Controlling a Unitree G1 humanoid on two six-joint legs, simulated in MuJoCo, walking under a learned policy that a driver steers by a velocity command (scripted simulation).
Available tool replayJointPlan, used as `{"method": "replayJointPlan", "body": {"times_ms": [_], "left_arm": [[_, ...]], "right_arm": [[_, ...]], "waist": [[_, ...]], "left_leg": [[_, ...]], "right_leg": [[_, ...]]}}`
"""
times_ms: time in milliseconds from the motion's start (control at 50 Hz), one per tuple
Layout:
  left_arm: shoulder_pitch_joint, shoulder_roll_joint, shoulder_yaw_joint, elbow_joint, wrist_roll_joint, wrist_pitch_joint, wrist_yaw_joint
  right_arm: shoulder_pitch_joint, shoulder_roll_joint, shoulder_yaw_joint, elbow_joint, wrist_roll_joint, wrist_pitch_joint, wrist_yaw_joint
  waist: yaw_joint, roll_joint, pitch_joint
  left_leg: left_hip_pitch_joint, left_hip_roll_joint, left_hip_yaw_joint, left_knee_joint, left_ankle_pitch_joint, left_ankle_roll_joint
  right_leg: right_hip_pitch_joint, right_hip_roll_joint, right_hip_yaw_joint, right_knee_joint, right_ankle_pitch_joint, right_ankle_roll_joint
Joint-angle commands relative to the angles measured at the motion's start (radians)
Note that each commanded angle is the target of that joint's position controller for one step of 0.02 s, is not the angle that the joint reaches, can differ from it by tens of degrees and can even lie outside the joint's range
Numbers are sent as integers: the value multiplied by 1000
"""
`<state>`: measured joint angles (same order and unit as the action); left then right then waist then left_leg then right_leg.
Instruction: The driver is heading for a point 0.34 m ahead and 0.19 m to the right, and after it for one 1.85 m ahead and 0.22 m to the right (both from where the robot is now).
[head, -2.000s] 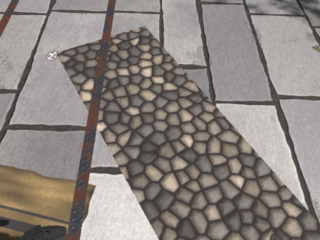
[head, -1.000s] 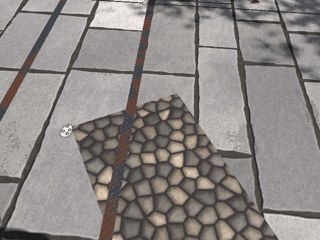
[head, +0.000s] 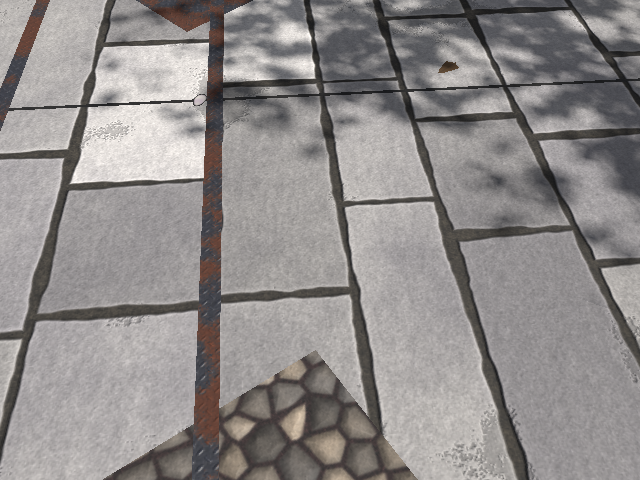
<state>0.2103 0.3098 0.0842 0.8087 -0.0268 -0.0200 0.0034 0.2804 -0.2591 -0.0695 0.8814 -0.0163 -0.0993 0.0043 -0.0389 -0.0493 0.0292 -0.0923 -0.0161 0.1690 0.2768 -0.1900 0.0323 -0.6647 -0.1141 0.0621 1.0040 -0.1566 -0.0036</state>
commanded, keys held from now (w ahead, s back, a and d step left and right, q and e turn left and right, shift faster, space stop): w+e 0.72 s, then w+q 0.28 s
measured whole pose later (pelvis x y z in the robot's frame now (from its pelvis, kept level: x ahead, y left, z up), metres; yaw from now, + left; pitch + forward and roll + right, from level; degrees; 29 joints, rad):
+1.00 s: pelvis +0.56 -0.13 +0.00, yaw -25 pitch +2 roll +1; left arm 0.16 0.28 0.05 0.69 0.01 -0.08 0.01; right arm 0.35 -0.26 -0.06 0.86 0.01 -0.08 0.02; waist -0.07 -0.02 0.03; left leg -0.19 -0.07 -0.06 0.33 -0.17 0.05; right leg -0.55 -0.05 0.06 0.88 -0.30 0.01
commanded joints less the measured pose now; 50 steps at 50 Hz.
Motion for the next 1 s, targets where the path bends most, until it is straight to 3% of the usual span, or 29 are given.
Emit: {"method": "replayJointPlan", "body": {"times_ms": [20, 100, 160, 200, 220, 240, 260, 280, 300, 320, 340, 360, 380, 440, 480, 560, 640, 700, 720, 740, 760, 780, 800, 820, 840, 860, 880, 920, 1000], "left_arm": [[-16, 12, -2, -66, 4, -8, -17], [-151, 1, -14, -123, 7, -11, -42], [-190, 20, -9, -161, 6, -7, -57], [-137, 54, 10, -166, 7, -1, -59], [-38, 86, 29, -147, 4, 2, -57], [129, 141, 63, -101, 1, 5, -46], [262, 242, 97, -71, -4, 16, -23], [198, 314, 94, -96, -4, -2, -26], [212, 218, 67, -117, 2, -20, -38], [176, 174, 52, -109, 8, -37, -40], [116, 146, 43, -117, 6, -44, -39], [50, 114, 34, -130, 11, -45, -35], [18, 93, 24, -148, 23, -45, -29], [35, 116, 28, -147, 16, -52, -12], [70, 138, 34, -136, 13, -51, 3], [120, 139, 36, -117, 8, -40, 15], [172, 130, 36, -90, 1, -31, 18], [163, 132, 40, -90, 5, -19, 26], [146, 121, 36, -96, 5, -15, 25], [140, 77, 18, -101, 14, -17, 21], [172, 26, -4, -112, 36, -19, 20], [347, -24, -16, -112, -5, -31, 17], [315, 76, -6, -86, -12, -36, 19], [179, 120, 5, -106, -5, -40, 14], [95, 115, 2, -127, 11, -46, 16], [39, 106, 5, -146, 29, -58, 15], [35, 90, 4, -153, 33, -65, 11], [41, 51, -5, -162, 35, -71, 7], [-85, 3, -30, -199, 34, -77, -2]], "right_arm": [[-86, -150, -32, -65, 2, -14, -13], [-26, -185, -45, -39, 18, 6, -21], [-5, -209, -55, -24, 36, 29, -21], [-24, -238, -64, -29, 46, 43, -24], [-38, -246, -66, -33, 51, 52, -25], [-50, -231, -59, -39, 52, 56, -25], [-23, -166, -34, -60, 15, 48, -25], [46, -44, 4, -113, -6, 17, -14], [-79, -140, -11, -123, 39, -19, -1], [-144, -166, -18, -148, 67, -38, 5], [-143, -156, -16, -136, 50, -48, -3], [-135, -163, -24, -122, 24, -46, -9], [-114, -168, -29, -116, 18, -35, -8], [-124, -136, -26, -125, 3, -4, -8], [-201, -116, -18, -152, 0, 2, -11], [-333, -87, -2, -193, 12, -7, 5], [-389, -117, -7, -225, 24, -22, 21], [-333, -151, -19, -216, 26, -37, 27], [-254, -166, -29, -195, 23, -42, 23], [-131, -198, -43, -166, 8, -48, 19], [29, -246, -50, -146, -4, -45, 15], [111, -309, -71, -83, -5, -31, 29], [83, -202, -45, -100, 31, -30, 36], [22, -146, -29, -112, 36, -23, 34], [-32, -143, -22, -126, 24, -14, 33], [-57, -135, -18, -126, 18, -8, 32], [-60, -127, -11, -127, 11, -8, 28], [-39, -123, -8, -118, 22, -6, 23], [-6, -193, -30, -108, 40, 8, 0]], "waist": [[25, 106, 25], [-25, 81, 65], [-18, 92, 71], [30, 125, 12], [91, 129, -46], [179, 104, -131], [207, -59, -216], [78, -236, -313], [159, -86, -339], [151, -54, -202], [107, 23, -134], [67, 34, -92], [37, 13, -85], [24, 20, -65], [45, 17, -35], [98, -26, -7], [115, -37, 0], [79, -77, -14], [36, -85, -46], [-20, -66, -142], [-64, 52, -297], [20, 440, -364], [-12, 298, -278], [-34, 194, -148], [-19, 108, -88], [-7, 90, -36], [14, 110, -38], [31, 148, -58], [6, 141, -37]], "left_leg": [[-23, 266, -83, -167, 220, 136], [69, 295, -14, -156, 244, 127], [173, 323, 18, -83, 378, 104], [203, 320, 48, 58, 705, 82], [188, 304, 66, 208, 831, 67], [92, 261, 91, 430, 801, 32], [-180, 203, 96, 763, 369, -21], [-573, -14, -82, 1048, -424, -69], [-677, 13, -254, 1116, -404, -46], [-744, 55, -243, 1079, -302, -19], [-695, 100, -247, 997, -215, -9], [-621, 128, -249, 910, -160, -15], [-556, 146, -258, 872, -122, -21], [-517, 132, -233, 745, -49, -68], [-544, 111, -226, 606, 64, -94], [-460, 51, -217, 329, 285, -100], [-433, 30, -247, 221, 280, -77], [-365, 22, -249, 192, 150, -41], [-258, 11, -226, 158, 145, -18], [-74, 58, -241, 166, 164, 24], [190, 219, -426, 196, 118, 87], [447, 396, -930, 60, -131, 260], [413, 380, -993, 5, -345, 244], [292, 337, -831, -2, -311, 210], [173, 294, -727, -14, -195, 195], [82, 263, -660, -28, -70, 203], [30, 233, -613, -40, 33, 199], [6, 206, -565, -55, 143, 214], [-102, 179, -475, -90, 157, 210]], "right_leg": [[-1, -26, 6, -145, 152, 2], [-6, -9, -61, -300, 179, -20], [-4, 17, -99, -354, 80, -56], [115, 81, -157, -357, -23, -96], [247, 126, -186, -373, -47, -123], [492, 174, -185, -436, 10, -161], [783, 21, 76, -462, 26, -226], [1023, -184, 665, -621, -210, -412], [1030, -215, 738, -732, -271, -393], [935, -193, 601, -740, -195, -351], [796, -146, 480, -731, -88, -315], [671, -105, 386, -738, 19, -290], [599, -82, 340, -758, 87, -282], [504, -50, 260, -792, 226, -290], [480, -25, 221, -799, 238, -274], [432, 25, 187, -787, 112, -216], [513, -13, 273, -711, 65, -201], [577, -41, 345, -617, 131, -183], [570, -15, 343, -556, 195, -165], [546, 33, 282, -406, 254, -136], [416, 103, 191, -127, 64, -97], [53, 238, 110, 179, -419, -25], [-61, 176, 162, 285, -417, -22], [-94, 138, 132, 295, -327, -23], [-71, 97, 76, 262, -260, -24], [-61, 69, 57, 194, -212, -23], [-8, 48, 53, 139, -183, -23], [34, 42, 29, 28, -195, -7], [131, 67, -14, -273, -52, 29]]}}
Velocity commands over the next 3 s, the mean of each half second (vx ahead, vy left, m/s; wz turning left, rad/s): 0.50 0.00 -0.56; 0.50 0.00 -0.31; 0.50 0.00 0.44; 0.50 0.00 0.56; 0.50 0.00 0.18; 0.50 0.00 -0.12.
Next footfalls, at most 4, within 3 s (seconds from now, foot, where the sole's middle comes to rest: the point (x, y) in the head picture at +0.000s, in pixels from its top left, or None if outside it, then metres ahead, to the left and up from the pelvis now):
0.24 right None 0.29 -0.15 -0.78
0.74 left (345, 413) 0.64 -0.06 -0.78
1.20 right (476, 371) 0.73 -0.37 -0.78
1.70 left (371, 261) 1.06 -0.16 -0.78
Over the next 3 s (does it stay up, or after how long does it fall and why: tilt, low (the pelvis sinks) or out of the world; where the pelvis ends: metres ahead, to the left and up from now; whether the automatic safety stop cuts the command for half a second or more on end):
stays up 1.60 -0.12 0.00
